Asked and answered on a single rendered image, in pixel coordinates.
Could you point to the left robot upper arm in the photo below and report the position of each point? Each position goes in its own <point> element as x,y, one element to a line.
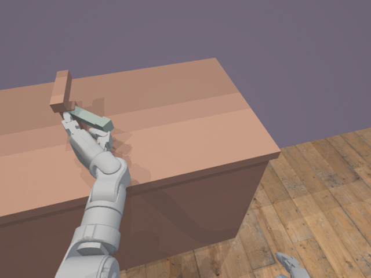
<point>91,266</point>

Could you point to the left robot hand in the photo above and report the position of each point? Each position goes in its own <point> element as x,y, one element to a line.
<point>82,142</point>

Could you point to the right robot hand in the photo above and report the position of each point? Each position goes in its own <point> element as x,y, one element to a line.
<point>292,266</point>

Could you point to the counter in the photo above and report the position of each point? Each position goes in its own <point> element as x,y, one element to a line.
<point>195,151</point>

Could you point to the left robot forearm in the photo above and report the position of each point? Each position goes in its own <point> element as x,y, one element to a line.
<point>99,231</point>

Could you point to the tap lever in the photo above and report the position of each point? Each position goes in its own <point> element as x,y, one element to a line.
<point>101,123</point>

